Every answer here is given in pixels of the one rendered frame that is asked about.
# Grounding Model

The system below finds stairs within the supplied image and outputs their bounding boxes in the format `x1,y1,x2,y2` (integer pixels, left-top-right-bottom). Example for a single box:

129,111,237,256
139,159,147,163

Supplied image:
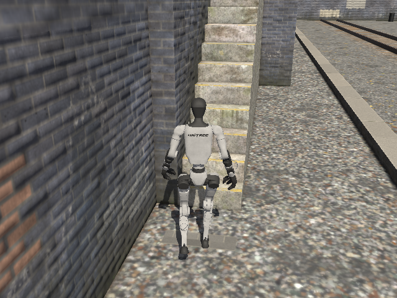
177,0,264,210

